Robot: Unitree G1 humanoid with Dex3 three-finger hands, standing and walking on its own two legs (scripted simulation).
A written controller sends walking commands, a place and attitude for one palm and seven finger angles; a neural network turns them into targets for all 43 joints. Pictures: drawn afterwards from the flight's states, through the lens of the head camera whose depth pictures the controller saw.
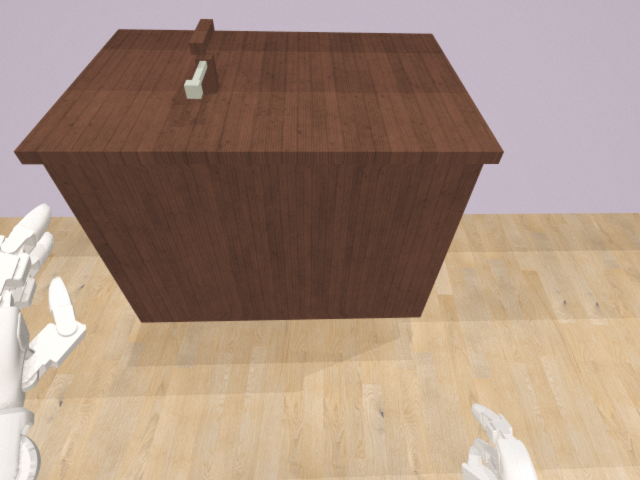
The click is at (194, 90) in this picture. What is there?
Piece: tap's lever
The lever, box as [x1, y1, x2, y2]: [184, 80, 202, 98]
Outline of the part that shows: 186,80 184,87 187,98 200,98 202,94 200,81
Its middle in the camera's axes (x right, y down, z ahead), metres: -0.26 -0.30 +0.78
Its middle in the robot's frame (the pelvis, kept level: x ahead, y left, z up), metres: +0.79 +0.31 +0.10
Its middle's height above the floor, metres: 0.87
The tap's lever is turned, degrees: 0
